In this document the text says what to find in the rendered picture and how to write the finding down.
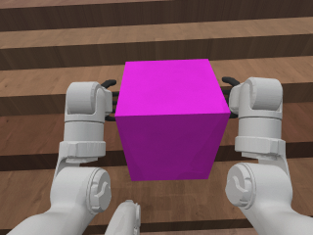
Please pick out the robot right hand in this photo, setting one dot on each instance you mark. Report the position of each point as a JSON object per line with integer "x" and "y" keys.
{"x": 232, "y": 81}

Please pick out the left robot upper arm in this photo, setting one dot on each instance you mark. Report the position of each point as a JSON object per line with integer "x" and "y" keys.
{"x": 78, "y": 194}

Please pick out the robot left forearm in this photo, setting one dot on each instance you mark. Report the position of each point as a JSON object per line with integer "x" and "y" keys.
{"x": 87, "y": 105}

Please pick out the left robot shin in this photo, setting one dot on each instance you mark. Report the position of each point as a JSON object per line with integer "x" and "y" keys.
{"x": 136, "y": 231}

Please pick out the robot left thigh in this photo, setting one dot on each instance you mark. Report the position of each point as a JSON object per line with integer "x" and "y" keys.
{"x": 125, "y": 218}

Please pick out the robot left hand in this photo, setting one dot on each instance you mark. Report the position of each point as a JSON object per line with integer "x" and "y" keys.
{"x": 107, "y": 84}

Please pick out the carton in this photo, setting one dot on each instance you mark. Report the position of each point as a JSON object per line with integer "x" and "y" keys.
{"x": 171, "y": 116}

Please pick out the robot right forearm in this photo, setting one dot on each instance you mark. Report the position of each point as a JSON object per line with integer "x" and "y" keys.
{"x": 258, "y": 102}

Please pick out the right robot upper arm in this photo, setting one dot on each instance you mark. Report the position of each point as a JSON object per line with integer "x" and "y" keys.
{"x": 263, "y": 193}

